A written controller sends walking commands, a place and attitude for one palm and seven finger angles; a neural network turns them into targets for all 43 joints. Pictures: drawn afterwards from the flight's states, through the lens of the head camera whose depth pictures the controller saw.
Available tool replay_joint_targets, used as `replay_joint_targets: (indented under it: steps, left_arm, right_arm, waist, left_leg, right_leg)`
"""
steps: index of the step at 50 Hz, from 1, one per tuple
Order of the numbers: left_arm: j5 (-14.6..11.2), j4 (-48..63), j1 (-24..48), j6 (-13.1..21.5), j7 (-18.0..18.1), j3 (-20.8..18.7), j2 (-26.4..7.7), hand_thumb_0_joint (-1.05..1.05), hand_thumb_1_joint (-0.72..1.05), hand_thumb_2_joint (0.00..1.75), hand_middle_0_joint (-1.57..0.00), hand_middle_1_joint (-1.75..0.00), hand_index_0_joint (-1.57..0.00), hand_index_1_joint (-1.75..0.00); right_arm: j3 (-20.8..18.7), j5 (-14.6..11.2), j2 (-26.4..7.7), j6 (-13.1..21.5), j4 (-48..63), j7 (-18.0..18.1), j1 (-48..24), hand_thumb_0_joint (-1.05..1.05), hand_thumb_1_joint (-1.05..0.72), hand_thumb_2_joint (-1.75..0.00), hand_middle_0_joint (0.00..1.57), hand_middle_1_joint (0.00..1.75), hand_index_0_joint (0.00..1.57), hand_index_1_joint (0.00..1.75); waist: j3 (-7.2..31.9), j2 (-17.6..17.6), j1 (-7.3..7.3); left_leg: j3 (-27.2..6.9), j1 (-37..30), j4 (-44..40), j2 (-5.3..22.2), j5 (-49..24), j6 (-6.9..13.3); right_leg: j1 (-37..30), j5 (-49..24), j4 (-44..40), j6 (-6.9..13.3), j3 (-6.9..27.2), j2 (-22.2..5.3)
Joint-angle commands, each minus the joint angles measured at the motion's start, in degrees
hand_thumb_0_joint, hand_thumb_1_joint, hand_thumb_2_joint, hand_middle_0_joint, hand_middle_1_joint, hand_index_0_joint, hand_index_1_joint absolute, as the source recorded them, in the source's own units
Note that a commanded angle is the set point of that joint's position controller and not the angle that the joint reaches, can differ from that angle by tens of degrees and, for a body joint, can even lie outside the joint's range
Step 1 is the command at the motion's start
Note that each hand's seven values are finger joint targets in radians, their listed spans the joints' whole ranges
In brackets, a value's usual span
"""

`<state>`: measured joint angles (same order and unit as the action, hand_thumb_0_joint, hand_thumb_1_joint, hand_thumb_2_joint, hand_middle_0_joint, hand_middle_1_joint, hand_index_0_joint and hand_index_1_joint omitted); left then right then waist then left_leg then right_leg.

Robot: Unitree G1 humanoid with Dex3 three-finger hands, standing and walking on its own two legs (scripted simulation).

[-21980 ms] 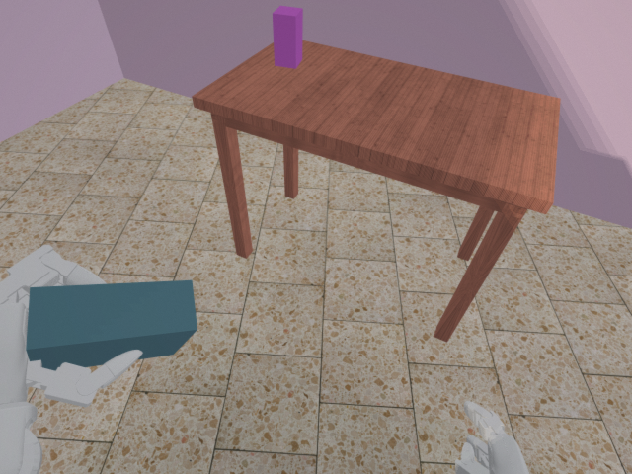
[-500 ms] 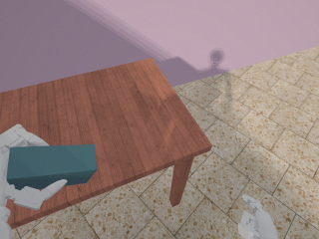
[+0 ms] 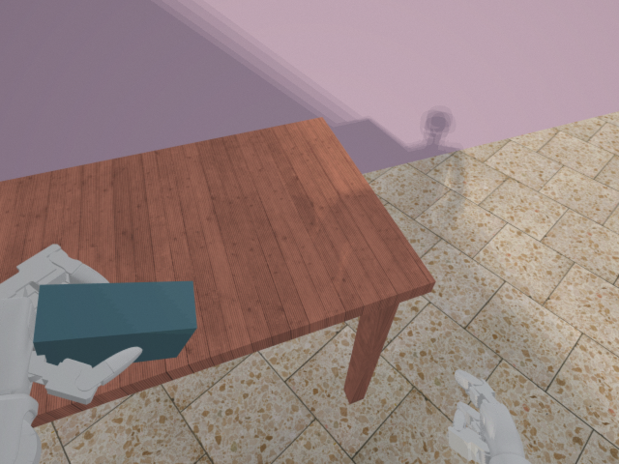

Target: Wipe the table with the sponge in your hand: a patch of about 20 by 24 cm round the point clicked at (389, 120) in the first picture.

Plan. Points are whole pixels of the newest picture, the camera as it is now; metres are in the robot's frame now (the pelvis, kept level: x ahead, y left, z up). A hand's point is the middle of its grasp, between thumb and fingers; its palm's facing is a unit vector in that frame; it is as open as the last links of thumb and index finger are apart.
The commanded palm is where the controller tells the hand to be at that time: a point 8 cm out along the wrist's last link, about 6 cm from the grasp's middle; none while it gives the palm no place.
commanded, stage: come to a stop and stand still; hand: left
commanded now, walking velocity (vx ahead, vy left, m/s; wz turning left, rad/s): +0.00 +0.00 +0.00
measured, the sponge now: (142, 324) +0.23 +0.20 +0.12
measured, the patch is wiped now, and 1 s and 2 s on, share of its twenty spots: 0.00 0.00 0.00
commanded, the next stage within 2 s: look again from close up in 0.78 s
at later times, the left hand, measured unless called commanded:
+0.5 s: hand (27, 301) +0.23 +0.30 +0.15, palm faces +0.33 -0.86 -0.39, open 9.5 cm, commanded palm +0.18 +0.34 +0.17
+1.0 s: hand out of the picture +0.25 +0.36 +0.19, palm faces +0.49 -0.76 -0.44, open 9.5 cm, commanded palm +0.17 +0.35 +0.17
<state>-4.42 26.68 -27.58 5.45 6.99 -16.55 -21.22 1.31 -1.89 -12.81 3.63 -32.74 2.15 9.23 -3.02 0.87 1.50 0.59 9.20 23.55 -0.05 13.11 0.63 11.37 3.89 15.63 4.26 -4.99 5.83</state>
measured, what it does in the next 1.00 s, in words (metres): shifts its weight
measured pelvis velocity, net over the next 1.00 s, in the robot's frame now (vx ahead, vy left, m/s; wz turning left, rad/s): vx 0.01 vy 0.07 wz -0.01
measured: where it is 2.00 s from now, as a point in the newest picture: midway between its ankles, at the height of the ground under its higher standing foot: outside the picture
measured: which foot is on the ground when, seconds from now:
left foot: down 0.00-1.00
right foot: down 0.00-1.00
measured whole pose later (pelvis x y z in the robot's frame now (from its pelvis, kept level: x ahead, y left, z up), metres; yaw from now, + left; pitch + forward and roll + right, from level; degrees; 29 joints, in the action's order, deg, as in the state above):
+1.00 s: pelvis +0.01 +0.07 -0.01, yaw -1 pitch -2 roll +0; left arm -1.4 16.9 -9.3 11.5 3.3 -26.6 -28.1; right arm 1.6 -0.8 -10.9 7.7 -32.4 -1.4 11.3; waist -4.7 -1.9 4.6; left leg 3.4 9.5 26.6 -5.9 15.6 5.7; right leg 16.5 10.6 28.7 1.4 -2.1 0.0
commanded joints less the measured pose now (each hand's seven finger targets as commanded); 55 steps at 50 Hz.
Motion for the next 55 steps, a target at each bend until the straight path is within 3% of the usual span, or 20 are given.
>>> replay_joint_targets:
  steps: [1,5,10,11,15,16,20,21,25,34,38,43,44,45,46,47,48,51,53,55]
  left_arm:
    - [-0.58,13.17,3.21,4.61,0.89,-9.11,-11.18,0.00,0.10,1.30,-1.20,-1.60,-1.20,-1.60]
    - [-0.48,12.95,3.04,5.05,0.64,-8.48,-9.96,0.00,0.10,1.30,-1.20,-1.60,-1.20,-1.60]
    - [-0.33,13.12,2.95,5.53,0.49,-8.32,-9.56,0.00,0.10,1.30,-1.20,-1.60,-1.20,-1.60]
    - [-0.20,14.26,3.66,5.79,0.52,-8.68,-10.42,0.00,0.10,1.30,-1.20,-1.60,-1.20,-1.60]
    - [-0.20,14.11,3.32,6.16,0.39,-8.56,-9.51,0.00,0.10,1.30,-1.20,-1.60,-1.20,-1.60]
    - [-0.17,14.99,3.62,6.28,0.41,-9.15,-10.52,0.00,0.10,1.30,-1.20,-1.60,-1.20,-1.60]
    - [-0.35,14.12,2.77,6.49,0.07,-8.79,-9.27,0.00,0.10,1.30,-1.20,-1.60,-1.20,-1.60]
    - [-0.35,15.27,3.00,6.58,-0.01,-9.20,-9.92,0.00,0.10,1.30,-1.20,-1.60,-1.20,-1.60]
    - [-0.45,14.45,3.04,6.63,-0.40,-8.81,-9.02,0.00,0.10,1.30,-1.20,-1.60,-1.20,-1.60]
    - [-0.26,16.63,5.05,6.53,-0.71,-8.33,-8.84,0.00,0.10,1.30,-1.20,-1.60,-1.20,-1.60]
    - [-0.37,16.43,4.19,6.23,-0.81,-8.44,-8.70,0.00,0.10,1.30,-1.20,-1.60,-1.20,-1.60]
    - [-0.38,15.26,3.80,5.82,-0.66,-8.63,-8.60,0.00,0.10,1.30,-1.20,-1.60,-1.20,-1.60]
    - [13.00,27.44,69.36,12.72,-0.07,-42.52,-55.11,0.00,0.10,1.30,-1.20,-1.60,-1.20,-1.60]
    - [4.67,-7.60,36.34,10.66,-2.94,-21.14,-20.31,0.00,0.10,1.30,-1.20,-1.60,-1.20,-1.60]
    - [2.48,-8.37,22.52,9.05,-3.73,-15.53,-11.95,0.00,0.10,1.30,-1.20,-1.60,-1.20,-1.60]
    - [1.71,2.32,24.97,11.15,-4.51,-11.41,-11.53,0.00,0.10,1.30,-1.20,-1.60,-1.20,-1.60]
    - [1.33,4.12,17.98,11.63,-4.62,-10.15,-10.44,0.00,0.10,1.30,-1.20,-1.60,-1.20,-1.60]
    - [0.81,7.85,8.67,11.26,-4.26,-4.52,-3.90,0.00,0.10,1.30,-1.20,-1.60,-1.20,-1.60]
    - [1.19,7.28,10.46,11.71,-3.54,-7.61,-7.97,0.00,0.10,1.30,-1.20,-1.60,-1.20,-1.60]
    - [1.23,6.08,11.46,12.56,-2.65,-11.84,-11.74,0.00,0.10,1.30,-1.20,-1.60,-1.20,-1.60]
  right_arm:
    - [-2.58,-0.06,-6.73,3.16,8.79,0.65,-5.24,0.00,-0.90,-0.90,0.20,0.30,0.20,0.30]
    - [-2.62,0.17,-6.88,3.66,9.13,0.65,-4.27,0.00,-0.90,-0.90,0.20,0.30,0.20,0.30]
    - [-2.76,0.23,-7.16,4.41,8.97,0.75,-4.08,0.00,-0.90,-0.90,0.20,0.30,0.20,0.30]
    - [-2.73,0.12,-7.41,4.51,8.75,0.77,-4.49,0.00,-0.90,-0.90,0.20,0.30,0.20,0.30]
    - [-3.01,0.31,-7.31,4.95,8.68,0.76,-3.79,0.00,-0.90,-0.90,0.20,0.30,0.20,0.30]
    - [-2.92,0.22,-7.42,4.98,8.55,0.74,-4.32,0.00,-0.90,-0.90,0.20,0.30,0.20,0.30]
    - [-3.04,0.47,-7.14,4.87,8.68,0.58,-3.74,0.00,-0.90,-0.90,0.20,0.30,0.20,0.30]
    - [-2.99,0.45,-7.31,4.76,8.59,0.53,-4.21,0.00,-0.90,-0.90,0.20,0.30,0.20,0.30]
    - [-3.15,0.63,-7.06,4.17,8.91,0.39,-3.78,0.00,-0.90,-0.90,0.20,0.30,0.20,0.30]
    - [-3.04,0.91,-6.95,3.45,9.29,0.04,-3.95,0.00,-0.90,-0.90,0.20,0.30,0.20,0.30]
    - [-3.06,0.88,-6.81,3.21,9.54,-0.06,-4.17,0.00,-0.90,-0.90,0.20,0.30,0.20,0.30]
    - [-3.08,0.74,-6.77,2.93,9.71,0.08,-4.06,0.00,-0.90,-0.90,0.20,0.30,0.20,0.30]
    - [-2.78,4.13,-9.16,7.27,8.88,-0.40,6.16,0.00,-0.90,-0.90,0.20,0.30,0.20,0.30]
    - [-0.84,1.55,0.00,7.90,6.20,-1.23,-0.48,0.00,-0.90,-0.90,0.20,0.30,0.20,0.30]
    - [-4.21,-0.01,-4.96,8.06,8.55,-2.19,1.18,0.00,-0.90,-0.90,0.20,0.30,0.20,0.30]
    - [-3.87,0.68,-5.49,8.22,9.25,-2.70,3.26,0.00,-0.90,-0.90,0.20,0.30,0.20,0.30]
    - [-3.85,0.95,-5.93,8.00,9.53,-3.53,1.77,0.00,-0.90,-0.90,0.20,0.30,0.20,0.30]
    - [-3.04,-0.02,-5.34,8.17,10.65,-5.13,-2.17,0.00,-0.90,-0.90,0.20,0.30,0.20,0.30]
    - [-3.19,0.14,-6.50,7.83,10.43,-4.51,-1.09,0.00,-0.90,-0.90,0.20,0.30,0.20,0.30]
    - [-3.08,0.42,-6.31,7.64,10.24,-3.15,-1.48,0.00,-0.90,-0.90,0.20,0.30,0.20,0.30]
  waist:
    - [7.38,1.65,-0.63]
    - [6.71,1.26,-0.64]
    - [6.90,1.48,-0.67]
    - [7.21,3.34,-0.75]
    - [7.85,2.16,-0.65]
    - [7.98,3.95,-0.70]
    - [7.56,2.34,-0.60]
    - [8.07,4.48,-0.58]
    - [7.96,2.97,-0.55]
    - [8.41,5.41,-0.38]
    - [8.93,4.37,-0.37]
    - [8.31,3.71,-0.31]
    - [3.17,-1.26,0.11]
    - [15.67,-6.06,1.88]
    - [18.50,7.09,0.71]
    - [17.57,10.93,0.22]
    - [14.12,11.53,0.43]
    - [8.15,3.61,1.08]
    - [6.41,-3.07,1.05]
    - [5.26,-5.74,1.08]
  left_leg:
    - [-5.46,0.64,-3.31,4.72,0.02,2.06]
    - [-5.94,2.15,-4.23,4.92,1.16,2.08]
    - [-7.20,2.46,-5.83,5.59,-0.07,1.96]
    - [-7.72,2.26,-6.40,5.78,-0.61,1.87]
    - [-8.11,2.75,-6.83,6.26,-4.23,1.27]
    - [-8.41,2.21,-6.98,6.30,-5.60,0.76]
    - [-8.61,2.12,-7.11,6.84,-10.67,-1.13]
    - [-8.70,1.26,-7.21,6.74,-12.60,-1.97]
    - [-8.22,1.13,-6.64,7.19,-17.06,-3.20]
    - [-8.29,-1.54,-6.81,8.03,-24.39,-5.52]
    - [-7.81,-2.27,-6.43,8.12,-25.68,-5.75]
    - [-7.54,-0.81,-6.76,7.75,-22.07,-5.55]
    - [-5.26,20.00,3.44,8.35,-18.23,0.63]
    - [-7.36,4.94,4.34,4.34,-22.51,-1.11]
    - [-3.80,-9.55,0.11,2.36,-29.94,-5.43]
    - [-4.49,-9.54,-0.03,6.55,-33.65,-5.51]
    - [-5.93,-6.98,-1.28,7.83,-35.03,-4.58]
    - [-3.54,3.96,-3.49,7.48,-23.39,-2.28]
    - [-4.77,10.00,-4.98,6.76,-12.13,-2.25]
    - [-4.73,10.87,-5.49,5.57,-0.22,-0.73]
  right_leg:
    - [-2.99,12.35,-5.48,-5.23,13.52,-12.91]
    - [-3.15,12.79,-5.13,-4.47,13.46,-12.48]
    - [-4.25,8.60,-2.45,-3.53,12.48,-11.65]
    - [-4.60,7.48,-1.37,-3.26,12.04,-11.47]
    - [-7.05,0.94,1.58,-3.02,10.80,-11.00]
    - [-6.79,-0.21,2.62,-2.84,10.39,-10.84]
    - [-7.21,-3.76,4.62,-2.78,9.04,-10.36]
    - [-6.96,-4.26,5.54,-2.68,8.78,-10.05]
    - [-7.50,-6.26,6.28,-2.78,7.84,-10.00]
    - [-5.70,-3.74,8.25,-2.84,6.61,-9.09]
    - [-5.66,-3.16,8.33,-2.80,6.43,-9.02]
    - [-6.51,-4.36,7.97,-2.74,6.94,-9.22]
    - [-11.55,0.77,15.53,-2.93,3.76,-5.44]
    - [-2.84,0.04,10.44,1.27,6.19,-11.15]
    - [-0.68,-7.59,13.98,2.20,9.43,-7.05]
    - [1.53,1.26,15.46,-0.30,8.39,-8.24]
    - [0.98,3.64,16.41,-1.05,8.16,-7.87]
    - [-5.95,-2.50,15.39,-2.06,8.00,-7.80]
    - [-8.93,-2.73,13.35,-2.29,9.29,-8.28]
    - [-7.01,2.97,9.03,-2.49,12.14,-9.29]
